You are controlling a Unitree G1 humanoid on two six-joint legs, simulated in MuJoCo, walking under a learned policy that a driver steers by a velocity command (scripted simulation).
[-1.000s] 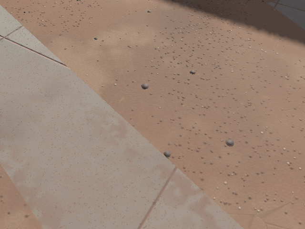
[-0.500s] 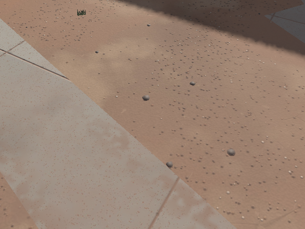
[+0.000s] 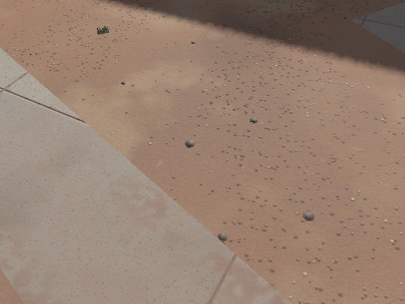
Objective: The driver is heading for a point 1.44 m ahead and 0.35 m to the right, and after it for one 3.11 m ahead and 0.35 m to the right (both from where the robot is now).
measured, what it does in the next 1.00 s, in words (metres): walks ahead: left foot, then right foot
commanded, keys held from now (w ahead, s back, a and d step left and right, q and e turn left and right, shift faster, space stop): w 1.00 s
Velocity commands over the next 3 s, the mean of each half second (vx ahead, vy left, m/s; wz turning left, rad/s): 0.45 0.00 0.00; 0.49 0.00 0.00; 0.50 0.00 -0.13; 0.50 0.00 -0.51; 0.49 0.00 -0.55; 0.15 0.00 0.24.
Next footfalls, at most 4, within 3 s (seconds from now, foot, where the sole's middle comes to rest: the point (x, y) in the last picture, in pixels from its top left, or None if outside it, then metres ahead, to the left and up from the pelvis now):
0.40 left None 0.37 0.06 -0.77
0.94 right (254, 260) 0.68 -0.11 -0.77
1.48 left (204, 191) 0.99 0.07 -0.77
2.02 right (263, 153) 1.19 -0.19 -0.77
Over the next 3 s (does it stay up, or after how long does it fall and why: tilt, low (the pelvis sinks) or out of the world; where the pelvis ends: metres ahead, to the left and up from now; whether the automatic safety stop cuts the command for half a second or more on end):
stays up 1.40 -0.25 0.00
